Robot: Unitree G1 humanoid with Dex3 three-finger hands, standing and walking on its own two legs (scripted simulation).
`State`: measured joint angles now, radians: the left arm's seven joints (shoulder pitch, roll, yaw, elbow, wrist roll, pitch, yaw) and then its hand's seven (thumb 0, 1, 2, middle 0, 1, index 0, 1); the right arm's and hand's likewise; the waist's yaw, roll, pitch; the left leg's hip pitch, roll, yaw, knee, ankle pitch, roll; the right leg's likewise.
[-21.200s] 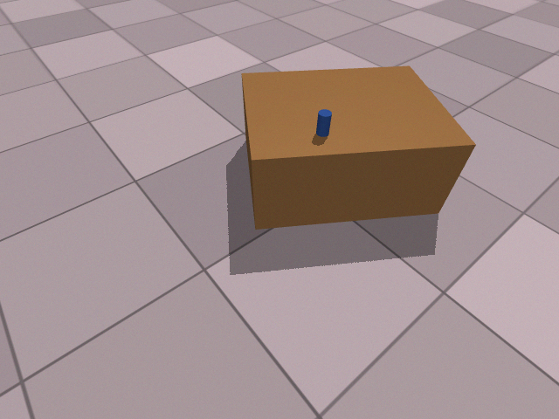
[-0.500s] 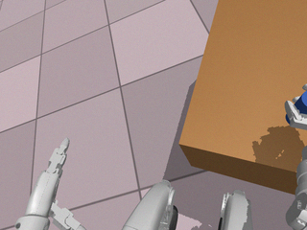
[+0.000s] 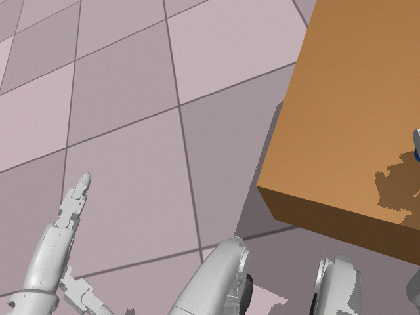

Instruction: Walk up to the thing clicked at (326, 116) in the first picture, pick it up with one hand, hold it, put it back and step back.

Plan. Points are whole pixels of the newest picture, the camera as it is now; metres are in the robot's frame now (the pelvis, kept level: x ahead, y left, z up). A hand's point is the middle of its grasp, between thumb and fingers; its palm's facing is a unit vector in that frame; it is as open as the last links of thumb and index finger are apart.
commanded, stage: lower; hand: right
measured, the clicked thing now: out of the picture +0.49 -0.27 -0.07
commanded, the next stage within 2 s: loosen in 0.54 s
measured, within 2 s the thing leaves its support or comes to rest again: rests again in 0.34 s
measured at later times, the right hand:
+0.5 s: hand out of the picture +0.49 -0.26 -0.09, palm faces +0.34 +0.94 +0.02, open 7.9 cm
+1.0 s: hand out of the picture +0.49 -0.26 -0.10, palm faces +0.33 +0.94 +0.01, open 9.5 cm
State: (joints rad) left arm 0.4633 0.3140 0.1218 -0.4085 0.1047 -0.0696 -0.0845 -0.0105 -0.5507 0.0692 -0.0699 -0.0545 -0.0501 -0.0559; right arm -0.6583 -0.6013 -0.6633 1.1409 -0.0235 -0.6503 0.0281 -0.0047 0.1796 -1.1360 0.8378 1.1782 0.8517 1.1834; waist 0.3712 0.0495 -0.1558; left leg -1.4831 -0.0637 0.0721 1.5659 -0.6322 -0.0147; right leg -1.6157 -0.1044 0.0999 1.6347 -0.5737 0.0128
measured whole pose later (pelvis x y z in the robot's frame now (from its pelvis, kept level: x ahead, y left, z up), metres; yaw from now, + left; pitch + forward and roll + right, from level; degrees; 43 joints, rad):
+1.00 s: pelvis -0.01 +0.00 -0.03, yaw +1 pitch +32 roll +8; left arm 0.50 0.36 0.20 -0.52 0.07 -0.10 -0.10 -0.01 -0.55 0.06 -0.08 -0.06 -0.06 -0.06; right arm -0.67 -0.66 -0.69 1.11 -0.02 -0.59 0.06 -0.01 0.18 -0.55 0.88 0.73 0.89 0.74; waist 0.40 0.06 -0.15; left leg -1.61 -0.07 0.08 1.68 -0.65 -0.02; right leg -1.74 -0.10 0.11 1.75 -0.58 0.01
